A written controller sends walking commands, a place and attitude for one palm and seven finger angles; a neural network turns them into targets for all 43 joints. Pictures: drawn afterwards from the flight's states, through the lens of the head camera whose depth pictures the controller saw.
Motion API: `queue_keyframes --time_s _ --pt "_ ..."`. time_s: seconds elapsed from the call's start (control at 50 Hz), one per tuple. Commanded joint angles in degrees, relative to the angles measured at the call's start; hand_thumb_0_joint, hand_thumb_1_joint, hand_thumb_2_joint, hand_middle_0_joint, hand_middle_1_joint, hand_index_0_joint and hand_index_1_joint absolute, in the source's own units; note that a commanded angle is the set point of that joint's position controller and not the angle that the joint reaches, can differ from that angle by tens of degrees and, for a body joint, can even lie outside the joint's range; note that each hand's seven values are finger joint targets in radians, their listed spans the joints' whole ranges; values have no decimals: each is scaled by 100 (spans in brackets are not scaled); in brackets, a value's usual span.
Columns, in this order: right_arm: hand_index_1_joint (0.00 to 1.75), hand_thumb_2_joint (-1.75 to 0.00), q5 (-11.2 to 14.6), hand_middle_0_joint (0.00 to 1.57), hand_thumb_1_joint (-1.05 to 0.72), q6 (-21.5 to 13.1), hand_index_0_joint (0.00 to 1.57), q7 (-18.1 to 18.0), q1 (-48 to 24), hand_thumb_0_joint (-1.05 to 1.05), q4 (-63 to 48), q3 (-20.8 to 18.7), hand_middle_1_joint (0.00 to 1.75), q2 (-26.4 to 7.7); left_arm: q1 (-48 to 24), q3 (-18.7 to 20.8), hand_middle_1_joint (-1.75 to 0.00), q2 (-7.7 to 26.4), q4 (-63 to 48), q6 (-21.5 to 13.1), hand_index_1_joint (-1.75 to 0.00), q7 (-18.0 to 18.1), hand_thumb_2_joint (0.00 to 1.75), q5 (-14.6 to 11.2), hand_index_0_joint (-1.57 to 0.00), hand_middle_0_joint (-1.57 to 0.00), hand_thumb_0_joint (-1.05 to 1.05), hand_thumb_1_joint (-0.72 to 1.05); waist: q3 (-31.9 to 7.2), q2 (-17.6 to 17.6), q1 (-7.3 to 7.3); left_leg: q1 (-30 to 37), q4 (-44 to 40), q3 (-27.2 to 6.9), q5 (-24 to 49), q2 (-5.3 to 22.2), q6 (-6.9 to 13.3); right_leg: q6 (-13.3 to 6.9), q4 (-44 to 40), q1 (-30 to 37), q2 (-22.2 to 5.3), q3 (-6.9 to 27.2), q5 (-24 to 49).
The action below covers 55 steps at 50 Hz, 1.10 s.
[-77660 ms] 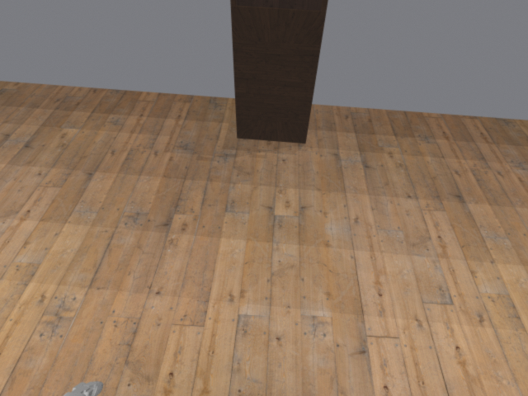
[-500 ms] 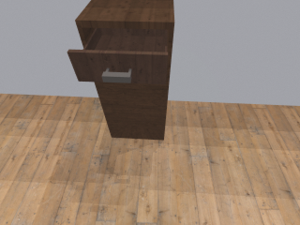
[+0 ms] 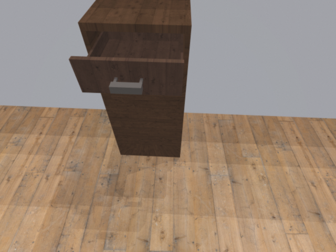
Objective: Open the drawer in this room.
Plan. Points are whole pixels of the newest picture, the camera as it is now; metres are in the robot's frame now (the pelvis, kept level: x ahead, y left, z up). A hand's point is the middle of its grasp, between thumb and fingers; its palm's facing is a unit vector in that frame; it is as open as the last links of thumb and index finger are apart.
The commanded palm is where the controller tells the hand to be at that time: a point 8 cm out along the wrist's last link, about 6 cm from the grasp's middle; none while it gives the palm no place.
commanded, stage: look to check the result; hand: left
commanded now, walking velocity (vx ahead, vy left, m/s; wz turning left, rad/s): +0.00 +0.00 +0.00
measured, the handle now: (127, 84) +0.61 +0.17 +0.04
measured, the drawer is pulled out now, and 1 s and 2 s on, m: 0.19 0.19 0.19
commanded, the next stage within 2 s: stand and wait in 0.46 s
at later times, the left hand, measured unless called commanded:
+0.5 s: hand out of the picture +0.02 +0.16 -0.17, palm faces +0.05 -0.98 -0.19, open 7.4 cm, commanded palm none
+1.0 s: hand out of the picture +0.04 +0.16 -0.17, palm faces +0.04 -0.98 -0.20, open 7.4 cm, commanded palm none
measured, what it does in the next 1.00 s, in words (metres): stands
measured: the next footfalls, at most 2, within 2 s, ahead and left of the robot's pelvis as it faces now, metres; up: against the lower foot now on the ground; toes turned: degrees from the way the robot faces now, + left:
none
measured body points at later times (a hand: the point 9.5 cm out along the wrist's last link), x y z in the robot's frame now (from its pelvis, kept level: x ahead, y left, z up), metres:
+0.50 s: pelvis +0.02 -0.01 +0.00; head +0.04 -0.01 +0.45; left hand +0.01 +0.21 -0.16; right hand +0.00 -0.21 -0.16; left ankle +0.03 +0.13 -0.74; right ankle +0.02 -0.10 -0.74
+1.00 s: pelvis +0.03 -0.01 +0.00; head +0.05 -0.02 +0.45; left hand +0.03 +0.21 -0.16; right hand +0.02 -0.22 -0.16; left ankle +0.03 +0.13 -0.74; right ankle +0.02 -0.10 -0.74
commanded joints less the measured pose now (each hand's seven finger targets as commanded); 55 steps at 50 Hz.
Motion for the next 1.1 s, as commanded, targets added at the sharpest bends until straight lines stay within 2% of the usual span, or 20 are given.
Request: queue_keyframes --time_s 0.0,0.14,0.16,0.3,0.4,0.64,0.7,0.82,0.84,0.92,0.98,1.08 --pt "30 -90 24 20 -90 -28 20 -7 427 0 -115 -38 30 -402 344 65 -30 566 -118 -81 -30 10 90 -7 -20 -20 0 90 174 81 -1 -46 -540 -331 66 346 203 -101 -807 -172 -588 643 -337" --pt "30 -90 38 20 -90 -40 20 -15 353 0 -101 -37 30 -432 381 49 -30 557 -77 -100 -30 20 90 -8 -20 -20 0 90 48 -33 2 138 -518 -299 289 383 202 -87 -809 -67 -596 614 -61" --pt "30 -90 37 20 -90 -39 20 -17 344 0 -92 -35 30 -446 383 45 -30 549 -79 -101 -30 20 90 -11 -20 -20 0 90 29 55 6 139 -511 -285 295 382 193 -86 -803 -46 -592 621 -28" --pt "30 -90 33 20 -90 -19 20 -13 296 0 -50 -30 30 -438 357 35 -30 568 -67 -97 -30 19 90 -11 -20 -20 0 90 191 -105 1 119 -510 -262 193 348 178 -81 -885 -143 -597 658 -238" --pt "30 -90 30 20 -90 -28 20 -15 276 0 -44 -27 30 -426 346 38 -30 569 -71 -98 -30 17 90 -15 -20 -20 0 90 155 61 8 145 -522 -254 268 362 179 -91 -866 -89 -597 648 -129" --pt "30 -90 49 20 -90 -52 20 -37 211 0 -17 -33 30 -465 331 38 -30 593 -79 -129 -30 29 90 -18 -20 -20 0 90 -18 -63 22 310 -492 -229 690 411 163 -77 -777 182 -620 570 650" --pt "30 -90 45 20 -90 -45 20 -36 189 0 0 -22 30 -469 307 33 -30 599 -84 -120 -30 25 90 -25 -20 -20 0 90 64 32 24 289 -528 -240 597 397 158 -80 -804 133 -607 608 503" --pt "30 -90 50 20 -90 -36 20 -36 180 0 -8 -22 30 -500 317 29 -30 607 -83 -130 -30 29 90 -19 -20 -20 0 90 52 -64 21 364 -529 -215 587 414 157 -78 -865 122 -591 616 472" --pt "30 -90 47 20 -90 -36 20 -32 168 0 12 -18 30 -484 300 27 -30 620 -79 -123 -30 26 90 -20 -20 -20 0 90 105 5 17 332 -542 -217 562 407 153 -74 -870 109 -607 615 439" --pt "30 -90 56 20 -90 -39 20 -36 155 0 -8 -21 30 -505 335 26 -30 635 -80 -140 -30 29 90 -19 -20 -20 0 90 40 -114 23 410 -525 -203 653 412 152 -72 -870 145 -598 619 615" --pt "30 -90 48 20 -90 -54 20 -44 174 0 17 -13 30 -504 331 27 -30 619 -74 -144 -30 29 90 -30 -20 -20 0 90 -48 14 21 413 -526 -204 762 414 151 -74 -813 260 -615 605 822" --pt "30 -90 52 20 -90 -50 20 -49 175 0 14 -12 30 -510 338 24 -30 630 -66 -145 -30 31 90 -31 -20 -20 0 90 -42 -30 17 418 -530 -195 770 419 145 -72 -815 290 -618 592 891"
